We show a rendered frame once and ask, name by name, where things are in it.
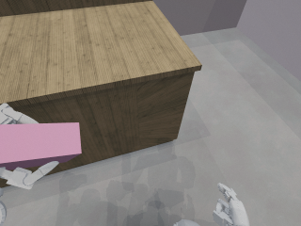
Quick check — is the sponge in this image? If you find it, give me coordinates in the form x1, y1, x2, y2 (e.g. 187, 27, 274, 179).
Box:
0, 122, 82, 170

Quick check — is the robot left hand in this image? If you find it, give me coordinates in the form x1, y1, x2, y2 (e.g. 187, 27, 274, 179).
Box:
0, 103, 59, 190

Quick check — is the robot right hand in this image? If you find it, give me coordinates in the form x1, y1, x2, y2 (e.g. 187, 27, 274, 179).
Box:
213, 183, 250, 226

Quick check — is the table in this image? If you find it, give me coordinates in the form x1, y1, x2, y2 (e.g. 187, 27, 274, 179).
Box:
0, 0, 202, 188

